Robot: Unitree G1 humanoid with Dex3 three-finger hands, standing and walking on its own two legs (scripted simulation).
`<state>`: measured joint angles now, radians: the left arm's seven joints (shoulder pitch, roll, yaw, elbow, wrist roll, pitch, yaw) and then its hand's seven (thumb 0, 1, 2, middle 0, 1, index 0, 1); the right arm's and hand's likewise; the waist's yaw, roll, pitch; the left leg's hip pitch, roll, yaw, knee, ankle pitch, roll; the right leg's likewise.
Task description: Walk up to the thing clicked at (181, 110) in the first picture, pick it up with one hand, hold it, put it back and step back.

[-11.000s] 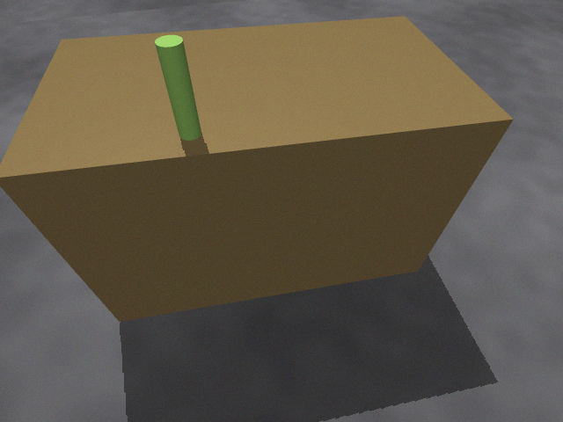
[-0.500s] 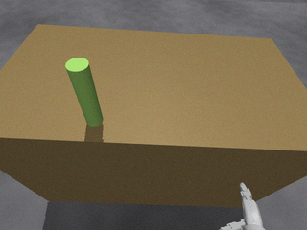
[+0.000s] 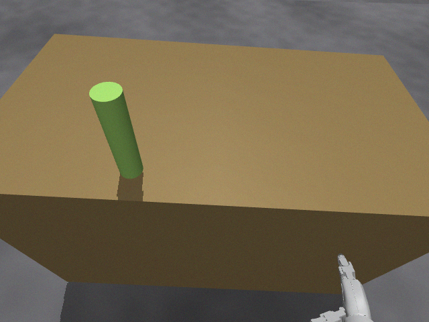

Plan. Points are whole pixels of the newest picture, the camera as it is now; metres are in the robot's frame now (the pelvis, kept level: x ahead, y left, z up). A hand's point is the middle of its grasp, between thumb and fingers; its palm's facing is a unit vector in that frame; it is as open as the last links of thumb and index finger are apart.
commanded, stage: go down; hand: left
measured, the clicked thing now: (120, 136) +0.44 +0.18 +0.09
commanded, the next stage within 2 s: approach in 0.02 s
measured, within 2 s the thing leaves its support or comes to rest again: neither
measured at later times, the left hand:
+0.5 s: hand (39, 165) +0.37 +0.31 +0.09, palm faces +0.01 -1.00 +0.06, open 17.4 cm
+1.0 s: hand (109, 157) +0.42 +0.20 +0.05, palm faces +0.05 -1.00 +0.04, open 17.1 cm
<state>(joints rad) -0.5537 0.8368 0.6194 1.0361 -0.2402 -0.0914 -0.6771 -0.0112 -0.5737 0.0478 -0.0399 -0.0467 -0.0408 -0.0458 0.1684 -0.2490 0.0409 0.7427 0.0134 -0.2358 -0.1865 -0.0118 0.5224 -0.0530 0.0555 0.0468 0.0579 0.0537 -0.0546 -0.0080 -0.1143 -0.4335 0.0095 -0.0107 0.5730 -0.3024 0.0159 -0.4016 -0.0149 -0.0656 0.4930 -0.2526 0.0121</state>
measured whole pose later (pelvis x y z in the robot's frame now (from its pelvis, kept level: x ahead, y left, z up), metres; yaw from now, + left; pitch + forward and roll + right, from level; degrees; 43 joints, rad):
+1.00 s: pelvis -0.01 +0.00 -0.04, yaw -3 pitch +14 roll -2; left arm -0.53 0.39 0.37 0.83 -0.21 -0.27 -0.24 -0.01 -0.41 0.06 -0.03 -0.02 -0.04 -0.01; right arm 0.31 -0.24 -0.04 0.37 0.01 -0.10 -0.04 -0.01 0.54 -0.05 0.05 0.05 0.06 0.05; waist -0.09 0.01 -0.14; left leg -0.68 0.03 0.02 0.87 -0.44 0.02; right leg -0.68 0.00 -0.03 0.82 -0.38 0.01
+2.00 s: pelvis -0.03 +0.00 -0.04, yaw -3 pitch +14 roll -2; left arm -0.70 0.38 0.33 0.93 -0.16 -0.27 -0.14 -0.01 -0.36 0.29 -0.68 -0.48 -0.69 -0.47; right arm 0.34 -0.23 -0.04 0.27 0.00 -0.07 -0.02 -0.01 0.51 -0.05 0.05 0.05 0.06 0.05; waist -0.12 0.01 -0.11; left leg -0.74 0.03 0.03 0.92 -0.43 0.02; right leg -0.75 0.00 -0.02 0.86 -0.37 0.01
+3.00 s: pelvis -0.02 -0.01 -0.03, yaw -2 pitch +11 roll -1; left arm -0.66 0.37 0.30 0.82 -0.16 -0.11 -0.10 -0.01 -0.28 1.14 -0.87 -1.25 -0.87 -1.23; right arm 0.32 -0.23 -0.04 0.35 0.04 -0.05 -0.05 -0.01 0.53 -0.06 0.05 0.05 0.06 0.05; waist -0.08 0.01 -0.10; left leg -0.61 0.03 0.02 0.83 -0.41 0.01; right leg -0.61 0.00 -0.02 0.79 -0.37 0.00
